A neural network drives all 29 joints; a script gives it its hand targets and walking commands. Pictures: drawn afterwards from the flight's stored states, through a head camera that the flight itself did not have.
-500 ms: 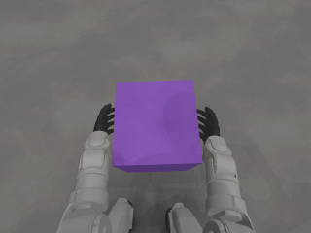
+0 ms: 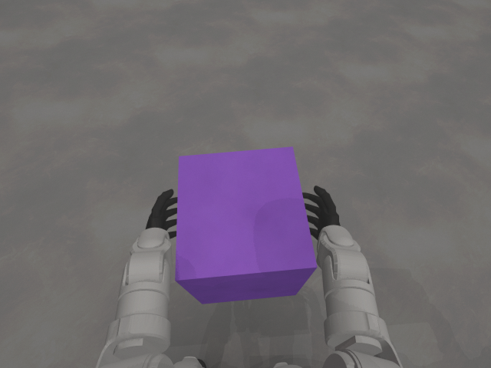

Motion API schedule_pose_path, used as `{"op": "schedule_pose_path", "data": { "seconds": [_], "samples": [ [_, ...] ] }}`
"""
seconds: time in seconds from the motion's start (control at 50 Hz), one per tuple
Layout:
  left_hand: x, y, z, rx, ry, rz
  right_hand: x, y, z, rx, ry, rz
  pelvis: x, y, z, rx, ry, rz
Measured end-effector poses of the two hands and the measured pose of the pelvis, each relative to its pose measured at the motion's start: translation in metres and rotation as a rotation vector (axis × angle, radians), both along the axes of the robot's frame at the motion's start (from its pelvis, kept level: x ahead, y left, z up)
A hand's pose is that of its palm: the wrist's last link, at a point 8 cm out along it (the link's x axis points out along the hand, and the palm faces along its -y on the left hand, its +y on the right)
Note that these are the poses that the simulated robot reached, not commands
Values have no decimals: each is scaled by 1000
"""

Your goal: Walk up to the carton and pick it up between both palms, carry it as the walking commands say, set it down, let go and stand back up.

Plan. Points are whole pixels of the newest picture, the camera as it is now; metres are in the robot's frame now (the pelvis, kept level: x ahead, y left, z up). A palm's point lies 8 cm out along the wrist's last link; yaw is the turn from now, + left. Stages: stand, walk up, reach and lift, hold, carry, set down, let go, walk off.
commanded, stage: reach and lift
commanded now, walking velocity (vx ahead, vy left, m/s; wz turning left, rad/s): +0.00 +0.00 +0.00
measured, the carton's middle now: (243, 232) +0.36 -0.01 -0.07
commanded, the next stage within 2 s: hold in 1.84 s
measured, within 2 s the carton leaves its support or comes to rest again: neither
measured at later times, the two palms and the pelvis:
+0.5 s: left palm (154, 222) +0.32 +0.14 +0.05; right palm (346, 220) +0.32 -0.15 +0.06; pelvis +0.01 +0.00 +0.02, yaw +0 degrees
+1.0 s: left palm (153, 226) +0.31 +0.13 +0.06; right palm (349, 223) +0.31 -0.16 +0.07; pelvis +0.02 +0.00 +0.02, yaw -1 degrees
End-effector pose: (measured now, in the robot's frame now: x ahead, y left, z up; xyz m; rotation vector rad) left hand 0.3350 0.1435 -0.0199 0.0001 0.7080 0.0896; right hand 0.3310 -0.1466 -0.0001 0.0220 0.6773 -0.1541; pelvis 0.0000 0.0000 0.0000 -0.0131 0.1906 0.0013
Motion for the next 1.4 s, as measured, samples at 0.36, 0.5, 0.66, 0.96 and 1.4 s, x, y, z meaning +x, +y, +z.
{"op": "schedule_pose_path", "data": {
  "seconds": [0.36, 0.5, 0.66, 0.96, 1.4],
  "samples": [
    [-14, -9, 51, 16, -18, -20, -18, -9, 48, 14, -18, -14, 2, 1, 15, 6, -191, -9],
    [-14, -7, 70, 27, -35, -7, -14, -8, 64, 11, -35, 7, 8, -1, 18, 10, -231, -3],
    [-16, -7, 81, 35, -35, -6, -12, -7, 79, -15, -34, 31, 19, -4, 22, 13, -272, -4],
    [-23, -10, 77, 49, 1, -16, -21, -10, 70, -22, 2, 36, 20, -4, 22, 13, -292, -8],
    [-34, -3, 79, 38, -13, 17, -24, -3, 74, -17, -14, 54, 10, -6, 20, 12, -295, 0]
  ]
}}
